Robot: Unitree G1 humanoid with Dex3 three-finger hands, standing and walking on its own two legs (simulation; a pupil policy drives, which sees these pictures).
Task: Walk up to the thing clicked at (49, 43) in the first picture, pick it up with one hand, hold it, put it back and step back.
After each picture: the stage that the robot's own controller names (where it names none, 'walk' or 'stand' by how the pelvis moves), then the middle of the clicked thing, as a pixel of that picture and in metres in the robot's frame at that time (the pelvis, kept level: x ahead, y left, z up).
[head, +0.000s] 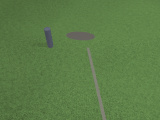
stand; (48, 37) +1.42 +0.38 -0.66
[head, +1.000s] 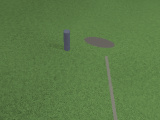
walk; (66, 40) +1.32 +0.17 -0.63
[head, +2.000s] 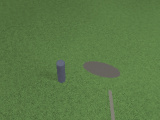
walk; (61, 71) +0.82 +0.17 -0.63
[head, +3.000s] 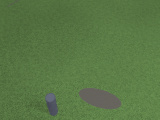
walk; (52, 105) +0.56 +0.21 -0.64
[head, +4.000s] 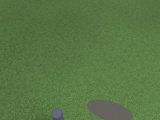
stand; (59, 119) +0.46 +0.18 -0.63
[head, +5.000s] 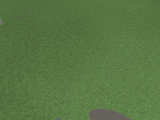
stand; out of the picture +0.41 +0.18 -0.66
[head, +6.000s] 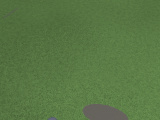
stand; out of the picture +0.40 +0.21 -0.66
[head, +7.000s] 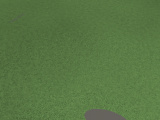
stand; out of the picture +0.41 +0.20 -0.66
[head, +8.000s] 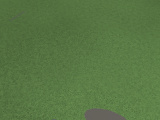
stand; out of the picture +0.41 +0.20 -0.66
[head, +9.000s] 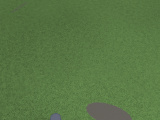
go down; out of the picture +0.41 +0.19 -0.65
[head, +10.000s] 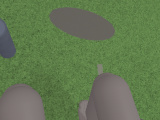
go down; (2, 41) +0.50 +0.23 -0.24
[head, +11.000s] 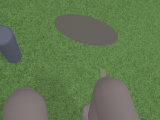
approach; (9, 47) +0.49 +0.23 -0.25
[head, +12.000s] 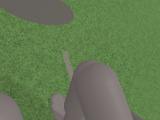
close in; out of the picture +0.48 +0.28 -0.17
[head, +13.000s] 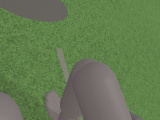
lift; out of the picture +0.47 +0.29 -0.17
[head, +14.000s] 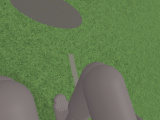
lift; out of the picture +0.41 +0.25 -0.16
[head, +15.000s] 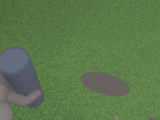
lift; (26, 83) +0.33 +0.17 +0.04
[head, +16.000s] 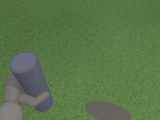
hold; (35, 86) +0.33 +0.16 +0.06
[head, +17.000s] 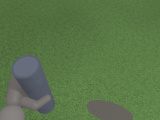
hold; (37, 89) +0.32 +0.16 +0.05
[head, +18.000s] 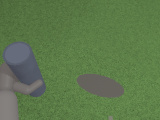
crouch; (29, 74) +0.38 +0.17 -0.01
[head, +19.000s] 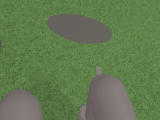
lower; out of the picture +0.50 +0.23 -0.04
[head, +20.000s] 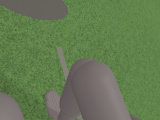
lower; out of the picture +0.46 +0.28 -0.17
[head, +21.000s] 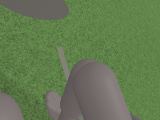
lower; out of the picture +0.46 +0.29 -0.17
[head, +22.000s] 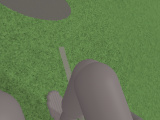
lower; out of the picture +0.46 +0.30 -0.17
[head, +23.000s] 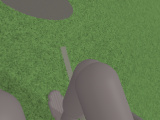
lower; out of the picture +0.46 +0.30 -0.17
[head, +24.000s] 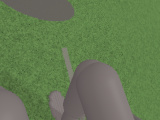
open; out of the picture +0.46 +0.27 -0.17
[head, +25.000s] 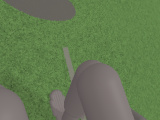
rise; out of the picture +0.46 +0.27 -0.18
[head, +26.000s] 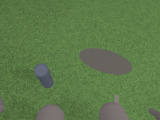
walk; (45, 77) +0.47 +0.19 -0.42
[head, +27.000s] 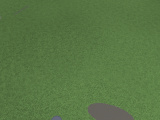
stand; out of the picture +0.42 +0.16 -0.60
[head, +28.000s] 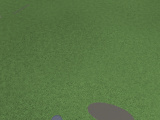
stand; out of the picture +0.42 +0.16 -0.60
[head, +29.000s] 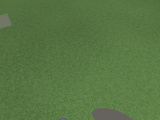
stand; out of the picture +0.44 +0.15 -0.65
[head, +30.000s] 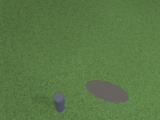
walk; (59, 102) +0.47 +0.11 -0.64
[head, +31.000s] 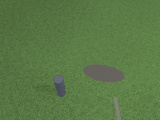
walk; (60, 86) +0.61 +0.18 -0.62
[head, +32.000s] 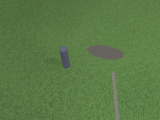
walk; (65, 58) +0.93 +0.21 -0.63
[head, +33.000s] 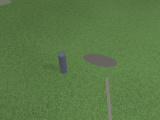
stand; (62, 63) +1.03 +0.20 -0.65
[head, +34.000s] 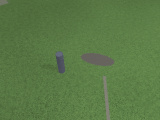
stand; (60, 62) +1.04 +0.22 -0.66
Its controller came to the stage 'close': yes
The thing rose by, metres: 0.68
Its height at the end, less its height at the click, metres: +0.00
